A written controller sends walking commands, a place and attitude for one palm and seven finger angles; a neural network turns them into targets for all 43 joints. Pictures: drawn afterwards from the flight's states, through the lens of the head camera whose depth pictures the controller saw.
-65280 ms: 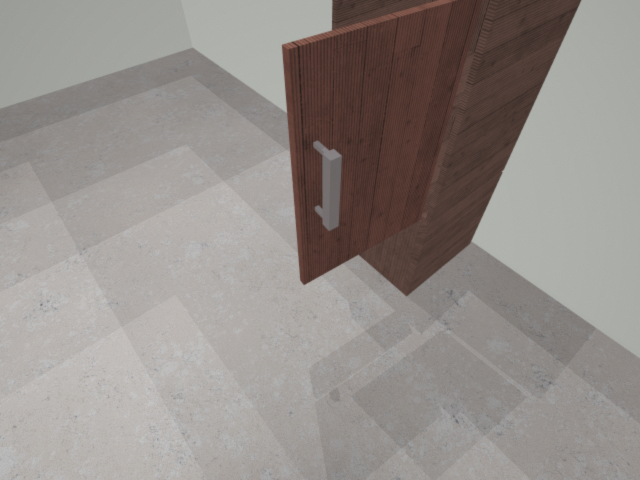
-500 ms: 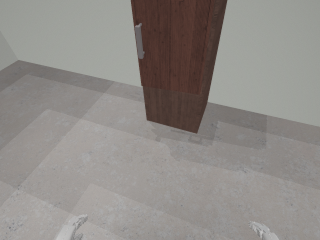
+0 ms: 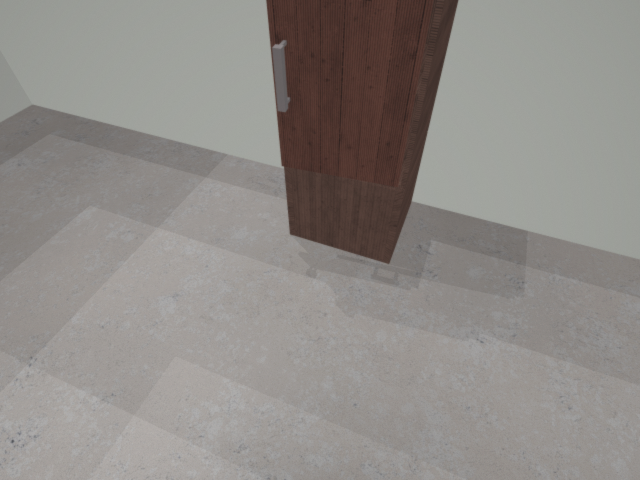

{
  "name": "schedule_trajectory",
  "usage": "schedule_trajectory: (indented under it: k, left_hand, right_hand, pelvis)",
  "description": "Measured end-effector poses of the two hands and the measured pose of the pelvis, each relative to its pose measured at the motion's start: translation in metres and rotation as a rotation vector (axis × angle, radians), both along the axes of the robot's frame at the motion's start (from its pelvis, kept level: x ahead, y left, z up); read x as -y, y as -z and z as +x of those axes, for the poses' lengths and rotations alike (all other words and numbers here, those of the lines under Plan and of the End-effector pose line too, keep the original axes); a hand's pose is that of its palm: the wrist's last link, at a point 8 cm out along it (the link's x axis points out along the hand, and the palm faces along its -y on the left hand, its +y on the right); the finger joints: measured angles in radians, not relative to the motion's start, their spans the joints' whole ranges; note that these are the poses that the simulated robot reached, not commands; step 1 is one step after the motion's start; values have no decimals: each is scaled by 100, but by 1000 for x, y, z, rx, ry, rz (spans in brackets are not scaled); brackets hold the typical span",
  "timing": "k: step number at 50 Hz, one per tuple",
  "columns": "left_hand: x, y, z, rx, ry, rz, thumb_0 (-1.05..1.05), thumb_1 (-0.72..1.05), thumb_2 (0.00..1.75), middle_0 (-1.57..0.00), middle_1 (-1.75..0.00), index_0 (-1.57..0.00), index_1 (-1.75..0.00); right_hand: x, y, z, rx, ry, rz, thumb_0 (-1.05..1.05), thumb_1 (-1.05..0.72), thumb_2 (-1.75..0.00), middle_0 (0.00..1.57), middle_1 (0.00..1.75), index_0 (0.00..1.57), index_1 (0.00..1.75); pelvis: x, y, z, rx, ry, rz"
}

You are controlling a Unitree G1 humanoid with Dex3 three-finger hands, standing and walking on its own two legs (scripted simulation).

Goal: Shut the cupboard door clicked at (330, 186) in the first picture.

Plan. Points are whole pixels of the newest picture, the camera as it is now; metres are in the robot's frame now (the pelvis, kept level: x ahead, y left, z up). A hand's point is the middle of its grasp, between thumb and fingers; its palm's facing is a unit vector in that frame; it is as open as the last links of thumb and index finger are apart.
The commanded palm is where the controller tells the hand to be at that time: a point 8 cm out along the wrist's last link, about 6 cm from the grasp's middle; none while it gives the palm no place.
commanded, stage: let the arm hang, fingers relaxed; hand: left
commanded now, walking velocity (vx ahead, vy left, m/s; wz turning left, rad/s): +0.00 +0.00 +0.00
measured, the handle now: (283, 76) +1.10 +0.15 -0.02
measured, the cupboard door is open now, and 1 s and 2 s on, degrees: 6 6 6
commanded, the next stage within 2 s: look to check the result in 0.38 s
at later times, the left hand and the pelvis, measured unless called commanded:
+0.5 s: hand out of the picture +0.04 +0.20 -0.17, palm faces +0.00 -0.97 -0.23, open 7.4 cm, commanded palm none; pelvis +0.01 +0.00 +0.00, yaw +0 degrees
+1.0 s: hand out of the picture +0.08 +0.22 -0.16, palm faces +0.00 -0.96 -0.30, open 7.4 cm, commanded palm none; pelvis +0.04 -0.01 +0.01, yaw +1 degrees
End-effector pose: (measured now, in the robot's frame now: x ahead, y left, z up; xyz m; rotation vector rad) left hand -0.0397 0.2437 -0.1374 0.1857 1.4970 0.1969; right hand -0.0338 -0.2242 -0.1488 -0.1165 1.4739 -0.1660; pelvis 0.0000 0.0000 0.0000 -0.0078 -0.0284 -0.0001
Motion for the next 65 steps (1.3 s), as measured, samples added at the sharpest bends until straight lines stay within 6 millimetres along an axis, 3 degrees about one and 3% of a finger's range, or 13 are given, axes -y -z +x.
schedule_trajectory:
  k: [9, 15, 35, 55, 60, 65]
  left_hand:
    - [10, 3, 55, 144, 41, -30, 1, 91, 90, -20, -30, -20, -29]
    - [13, 3, 76, 185, 57, -42, 1, 91, 90, -20, -30, -20, -29]
    - [-17, -7, 73, 112, 43, 29, 1, 91, 90, -20, -30, -20, -29]
    - [-21, -16, 128, 203, 72, 60, 1, 91, 90, -20, -30, -20, -29]
    - [-13, -12, 134, 215, 47, 54, 1, 91, 90, -20, -30, -20, -29]
    - [-6, 3, 120, 207, -36, 14, 1, 91, 90, -20, -30, -20, -29]
  right_hand:
    - [0, -2, 26, 82, -2, -9, 0, -91, -90, 20, 30, 20, 29]
    - [5, -6, 42, 115, -12, -23, 0, -91, -90, 20, 30, 20, 29]
    - [34, -14, 83, 126, -65, -78, 0, -91, -90, 20, 30, 20, 29]
    - [60, -24, 142, 208, -112, -116, 0, -91, -90, 20, 30, 20, 29]
    - [55, -18, 145, 185, -127, -100, 0, -91, -90, 20, 30, 20, 29]
    - [35, -9, 146, 110, -159, -66, 0, -91, -90, 20, 30, 20, 29]
  pelvis:
    - [-2, -1, 3, 1, 4, 5]
    - [-2, -2, 7, 0, 3, 6]
    - [1, -5, 24, -4, -5, 7]
    - [11, -7, 44, -14, -15, 11]
    - [13, -3, 51, -18, -44, 9]
    - [7, 4, 66, -18, -102, -7]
